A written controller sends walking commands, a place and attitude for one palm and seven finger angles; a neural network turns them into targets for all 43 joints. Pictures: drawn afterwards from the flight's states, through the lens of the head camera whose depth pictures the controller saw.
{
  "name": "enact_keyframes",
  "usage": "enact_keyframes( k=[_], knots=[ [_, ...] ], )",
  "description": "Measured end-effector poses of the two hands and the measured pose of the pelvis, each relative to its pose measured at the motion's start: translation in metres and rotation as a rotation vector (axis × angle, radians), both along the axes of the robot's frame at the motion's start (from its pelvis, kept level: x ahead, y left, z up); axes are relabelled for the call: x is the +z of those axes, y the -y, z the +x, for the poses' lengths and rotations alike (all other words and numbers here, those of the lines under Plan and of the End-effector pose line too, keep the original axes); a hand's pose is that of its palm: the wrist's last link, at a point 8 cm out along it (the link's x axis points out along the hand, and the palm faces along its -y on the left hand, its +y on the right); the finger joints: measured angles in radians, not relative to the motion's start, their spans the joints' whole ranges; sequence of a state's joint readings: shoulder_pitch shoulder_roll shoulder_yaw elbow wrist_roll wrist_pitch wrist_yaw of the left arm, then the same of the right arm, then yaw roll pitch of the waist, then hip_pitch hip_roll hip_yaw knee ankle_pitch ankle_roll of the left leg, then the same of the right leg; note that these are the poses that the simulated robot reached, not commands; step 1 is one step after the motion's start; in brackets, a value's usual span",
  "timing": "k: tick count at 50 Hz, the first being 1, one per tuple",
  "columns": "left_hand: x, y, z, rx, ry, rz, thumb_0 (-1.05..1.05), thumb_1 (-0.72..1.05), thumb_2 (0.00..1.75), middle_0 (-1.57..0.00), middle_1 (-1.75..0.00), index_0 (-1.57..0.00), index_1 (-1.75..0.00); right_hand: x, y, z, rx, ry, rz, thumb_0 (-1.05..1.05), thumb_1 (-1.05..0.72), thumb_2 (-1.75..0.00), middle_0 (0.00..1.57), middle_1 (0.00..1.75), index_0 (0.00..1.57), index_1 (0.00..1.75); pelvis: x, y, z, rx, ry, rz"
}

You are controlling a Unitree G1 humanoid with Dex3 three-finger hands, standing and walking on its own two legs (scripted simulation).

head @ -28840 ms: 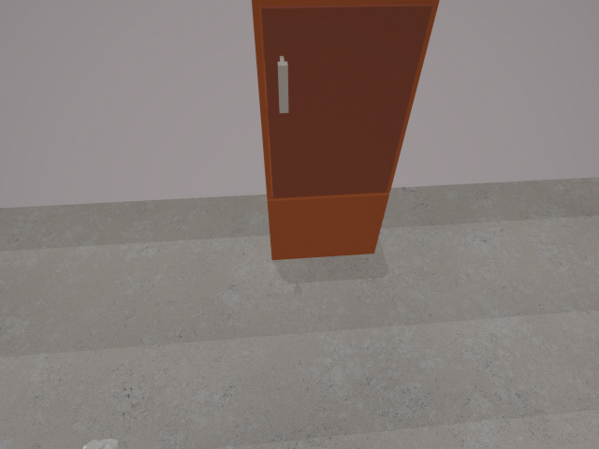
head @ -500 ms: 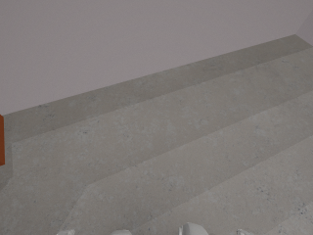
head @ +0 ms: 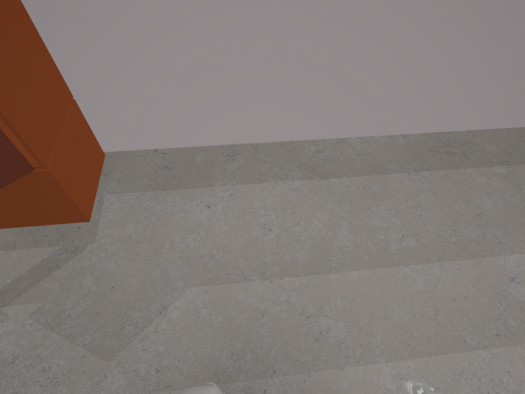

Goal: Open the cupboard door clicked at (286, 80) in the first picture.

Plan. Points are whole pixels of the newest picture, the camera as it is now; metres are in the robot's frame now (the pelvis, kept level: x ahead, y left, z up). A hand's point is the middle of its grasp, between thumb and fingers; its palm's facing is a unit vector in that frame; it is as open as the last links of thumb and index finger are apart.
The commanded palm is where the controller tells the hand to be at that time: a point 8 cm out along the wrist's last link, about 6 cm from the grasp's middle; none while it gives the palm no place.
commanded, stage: turn to face it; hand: left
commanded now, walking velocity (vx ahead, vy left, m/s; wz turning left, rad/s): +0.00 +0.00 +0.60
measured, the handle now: out of the picture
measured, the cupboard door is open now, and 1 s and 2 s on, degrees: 41 41 41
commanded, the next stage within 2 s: take the last steps up to it in 1.26 s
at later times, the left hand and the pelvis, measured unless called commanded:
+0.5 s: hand out of the picture +0.03 +0.18 -0.14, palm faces +0.30 -0.91 -0.29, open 7.4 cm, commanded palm none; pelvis +0.02 -0.04 +0.01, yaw +18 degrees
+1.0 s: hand out of the picture -0.01 +0.20 -0.15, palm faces +0.57 -0.77 -0.28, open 7.4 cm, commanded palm none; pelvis +0.03 -0.03 +0.00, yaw +35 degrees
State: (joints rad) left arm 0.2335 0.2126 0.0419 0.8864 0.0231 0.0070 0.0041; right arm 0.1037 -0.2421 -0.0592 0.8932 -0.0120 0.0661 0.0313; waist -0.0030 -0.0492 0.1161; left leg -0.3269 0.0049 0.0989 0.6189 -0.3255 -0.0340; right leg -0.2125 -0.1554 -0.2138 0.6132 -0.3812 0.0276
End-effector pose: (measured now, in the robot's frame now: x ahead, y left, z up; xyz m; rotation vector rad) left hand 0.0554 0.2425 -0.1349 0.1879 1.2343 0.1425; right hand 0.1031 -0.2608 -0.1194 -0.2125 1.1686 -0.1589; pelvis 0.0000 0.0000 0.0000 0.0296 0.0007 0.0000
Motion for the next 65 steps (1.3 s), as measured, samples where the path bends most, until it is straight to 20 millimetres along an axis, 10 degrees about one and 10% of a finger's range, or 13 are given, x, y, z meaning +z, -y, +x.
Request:
enact_keyframes(
  k=[11, 24, 38, 48, 57, 65],
  knots=[
    [0.008, -0.027, -0.013, 0.147, 0.021, 0.040, 0.01, 0.91, 0.89, -0.20, -0.30, -0.19, -0.30, 0.004, -0.015, 0.022, 0.139, 0.000, -0.027, 0.01, -0.91, -0.90, 0.20, 0.30, 0.20, 0.30, 0.003, 0.003, 0.000, 0.125, -0.009, -0.036],
    [0.028, 0.016, -0.038, 0.278, 0.058, 0.089, 0.00, 0.91, 0.89, -0.20, -0.30, -0.20, -0.30, -0.015, 0.009, 0.051, 0.236, -0.090, 0.028, 0.01, -0.91, -0.90, 0.20, 0.30, 0.20, 0.30, 0.006, 0.039, 0.014, 0.301, -0.004, -0.006],
    [-0.016, 0.017, -0.120, 0.520, -0.062, -0.013, 0.00, 0.91, 0.89, -0.20, -0.30, -0.20, -0.30, 0.002, -0.068, 0.134, 0.512, 0.057, -0.021, 0.01, -0.91, -0.90, 0.20, 0.30, 0.20, 0.30, -0.008, 0.018, 0.015, 0.483, 0.000, -0.018],
    [0.017, 0.001, -0.105, 0.601, 0.041, 0.067, 0.00, 0.91, 0.90, -0.19, -0.30, -0.19, -0.30, 0.001, -0.071, 0.134, 0.589, -0.019, -0.011, 0.01, -0.91, -0.90, 0.20, 0.30, 0.20, 0.30, 0.006, 0.028, 0.027, 0.588, -0.002, -0.046],
    [0.025, 0.040, -0.108, 0.672, 0.049, 0.098, 0.00, 0.91, 0.89, -0.20, -0.30, -0.20, -0.30, -0.018, -0.063, 0.158, 0.633, -0.085, 0.013, 0.01, -0.91, -0.90, 0.20, 0.30, 0.20, 0.30, 0.003, 0.043, 0.045, 0.683, 0.002, -0.013],
    [0.007, 0.076, -0.141, 0.769, -0.026, -0.016, 0.00, 0.91, 0.89, -0.20, -0.30, -0.20, -0.30, -0.003, -0.102, 0.175, 0.730, -0.063, 0.003, 0.01, -0.91, -0.90, 0.20, 0.30, 0.20, 0.30, 0.008, 0.033, 0.046, 0.750, 0.003, -0.002]
  ],
)
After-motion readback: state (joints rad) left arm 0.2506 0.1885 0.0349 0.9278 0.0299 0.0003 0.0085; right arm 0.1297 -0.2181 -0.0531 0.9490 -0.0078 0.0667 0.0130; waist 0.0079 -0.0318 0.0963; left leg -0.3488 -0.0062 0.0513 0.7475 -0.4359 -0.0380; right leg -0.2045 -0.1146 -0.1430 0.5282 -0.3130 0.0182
